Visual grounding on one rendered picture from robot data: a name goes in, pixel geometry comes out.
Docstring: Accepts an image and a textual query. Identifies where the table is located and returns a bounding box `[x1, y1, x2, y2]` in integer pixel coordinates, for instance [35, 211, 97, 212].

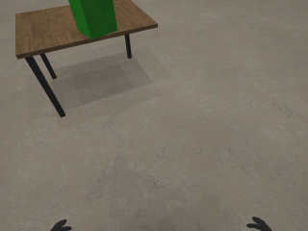
[15, 0, 158, 117]

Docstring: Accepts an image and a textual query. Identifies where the robot right hand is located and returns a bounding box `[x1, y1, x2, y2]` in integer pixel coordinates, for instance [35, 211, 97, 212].
[246, 217, 271, 231]

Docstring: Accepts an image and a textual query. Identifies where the robot left hand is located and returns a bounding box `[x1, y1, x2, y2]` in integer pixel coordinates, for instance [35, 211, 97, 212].
[50, 219, 72, 231]

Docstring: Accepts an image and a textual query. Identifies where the carton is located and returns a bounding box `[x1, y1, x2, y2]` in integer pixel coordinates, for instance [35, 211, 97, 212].
[68, 0, 117, 39]

